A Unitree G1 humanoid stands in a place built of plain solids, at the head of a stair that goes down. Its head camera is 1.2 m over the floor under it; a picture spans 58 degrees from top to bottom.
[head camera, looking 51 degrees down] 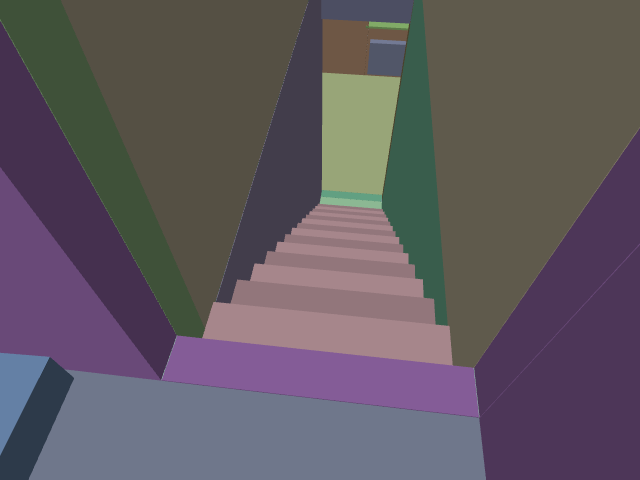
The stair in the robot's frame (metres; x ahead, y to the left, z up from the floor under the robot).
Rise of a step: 0.22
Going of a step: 0.25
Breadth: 0.88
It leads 7 degrees to the right of straight ahead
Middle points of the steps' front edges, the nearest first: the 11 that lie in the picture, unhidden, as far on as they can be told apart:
0.55 -0.01 0.00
0.80 -0.03 -0.22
1.05 -0.06 -0.43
1.29 -0.09 -0.65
1.54 -0.12 -0.87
1.79 -0.15 -1.09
2.04 -0.18 -1.31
2.29 -0.21 -1.52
2.54 -0.24 -1.74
2.78 -0.26 -1.96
3.03 -0.29 -2.18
